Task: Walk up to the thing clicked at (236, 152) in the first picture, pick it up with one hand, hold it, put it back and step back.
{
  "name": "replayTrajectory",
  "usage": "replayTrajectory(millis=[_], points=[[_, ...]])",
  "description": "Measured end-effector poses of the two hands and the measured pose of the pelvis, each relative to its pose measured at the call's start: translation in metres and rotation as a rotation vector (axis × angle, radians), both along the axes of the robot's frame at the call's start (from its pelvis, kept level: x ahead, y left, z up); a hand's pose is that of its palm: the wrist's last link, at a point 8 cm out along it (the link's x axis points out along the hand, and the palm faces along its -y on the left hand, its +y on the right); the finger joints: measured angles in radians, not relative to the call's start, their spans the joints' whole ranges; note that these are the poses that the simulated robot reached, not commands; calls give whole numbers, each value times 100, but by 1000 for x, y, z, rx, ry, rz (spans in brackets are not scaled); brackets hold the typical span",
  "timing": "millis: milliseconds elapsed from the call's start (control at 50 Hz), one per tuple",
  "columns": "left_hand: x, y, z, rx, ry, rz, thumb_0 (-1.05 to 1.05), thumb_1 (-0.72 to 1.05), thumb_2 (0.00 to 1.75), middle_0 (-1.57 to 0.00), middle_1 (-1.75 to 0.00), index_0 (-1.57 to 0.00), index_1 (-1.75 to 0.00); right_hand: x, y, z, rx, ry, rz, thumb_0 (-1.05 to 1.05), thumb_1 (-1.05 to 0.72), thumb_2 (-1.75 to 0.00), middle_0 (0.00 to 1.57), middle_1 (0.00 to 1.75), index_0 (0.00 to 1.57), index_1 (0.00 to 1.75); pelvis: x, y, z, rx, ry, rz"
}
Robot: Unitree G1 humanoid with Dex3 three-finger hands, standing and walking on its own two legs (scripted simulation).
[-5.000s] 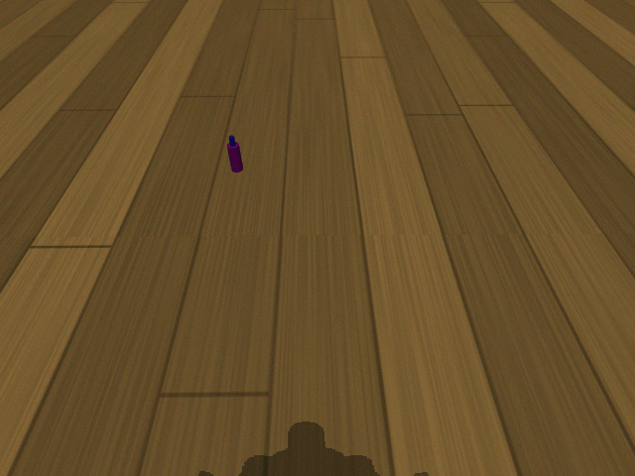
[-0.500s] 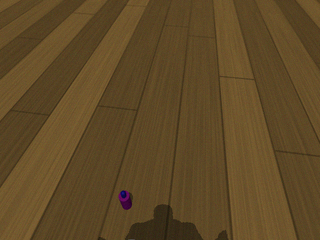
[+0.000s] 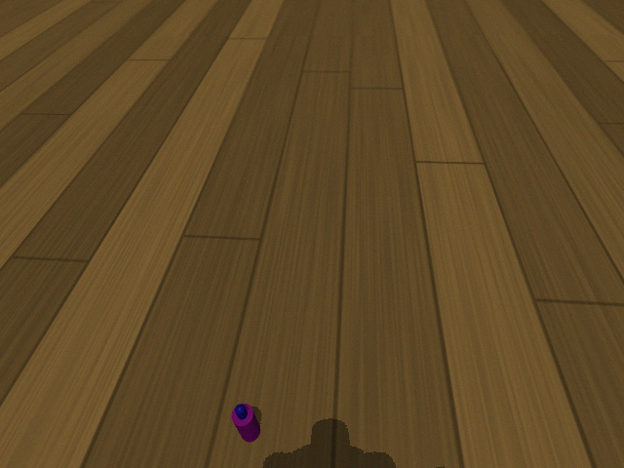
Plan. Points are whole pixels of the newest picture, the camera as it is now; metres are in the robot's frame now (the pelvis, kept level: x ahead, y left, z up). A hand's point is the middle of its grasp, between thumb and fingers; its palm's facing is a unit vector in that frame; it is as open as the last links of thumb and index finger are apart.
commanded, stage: walk up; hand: left
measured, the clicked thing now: (245, 420) +0.40 +0.23 -0.66
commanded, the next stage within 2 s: stand in 1.40 s
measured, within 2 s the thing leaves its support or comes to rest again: neither
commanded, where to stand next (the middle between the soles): +0.08 +0.00 m, yaw +1 degrees
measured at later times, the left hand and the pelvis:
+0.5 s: hand out of the picture +0.14 +0.25 -0.14, palm faces -0.02 -0.95 -0.32, open 7.4 cm; pelvis +0.04 +0.00 +0.02, yaw +0 degrees
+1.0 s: hand out of the picture +0.11 +0.26 -0.14, palm faces +0.01 -0.94 -0.33, open 7.4 cm; pelvis +0.05 +0.01 +0.02, yaw +1 degrees
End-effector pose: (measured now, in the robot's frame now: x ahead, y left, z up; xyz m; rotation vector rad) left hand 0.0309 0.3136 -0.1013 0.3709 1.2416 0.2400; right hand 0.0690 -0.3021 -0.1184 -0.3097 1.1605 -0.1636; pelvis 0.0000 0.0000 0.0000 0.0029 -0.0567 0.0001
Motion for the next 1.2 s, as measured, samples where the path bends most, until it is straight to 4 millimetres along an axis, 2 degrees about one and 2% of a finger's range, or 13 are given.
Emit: replayTrajectory(millis=[120, 240, 320, 400, 520, 700, 940, 1200], points=[[38, -11, 1, -46, -54, -18, 1, 90, 90, -21, -30, -20, -30, -1, 10, 2, 18, 48, -3, 1, -90, -90, 20, 30, 21, 30, 10, 1, 7, -1, 10, 3], [77, -20, 0, -84, -98, -34, 1, 90, 90, -21, -30, -20, -30, 5, 7, 13, -7, 71, -9, 1, -90, -90, 20, 30, 21, 30, 23, 0, 13, -4, 21, 5], [94, -22, -1, -96, -109, -39, 1, 90, 90, -21, -30, -20, -30, 16, 1, 21, -35, 66, -20, 1, -90, -90, 20, 30, 21, 30, 29, 1, 16, -5, 23, 5], [104, -21, 0, -98, -106, -38, 1, 90, 90, -21, -30, -20, -30, 28, -3, 27, -56, 47, -29, 1, -90, -90, 20, 30, 21, 30, 34, 1, 18, -7, 21, 5], [104, -17, 1, -91, -85, -27, 1, 90, 90, -20, -30, -20, -30, 47, -3, 31, -61, 27, -23, 1, -90, -90, 20, 30, 20, 30, 38, 3, 20, -9, 22, 7], [88, -11, 3, -77, -36, 8, 1, 90, 90, -20, -30, -20, -30, 61, 8, 27, -31, 25, -2, 1, -90, -90, 20, 30, 21, 30, 43, 4, 22, -10, 22, 11], [73, -9, 2, -76, 3, 38, 1, 90, 90, -20, -30, -20, -30, 62, 17, 22, -11, 49, 2, 1, -90, -90, 20, 30, 21, 30, 46, 6, 23, -9, 23, 18], [81, -13, 0, -87, -12, 33, 1, 90, 90, -20, -30, -20, -30, 59, 13, 25, -28, 59, -9, 1, -90, -90, 20, 30, 21, 30, 49, 6, 24, -7, 23, 24]])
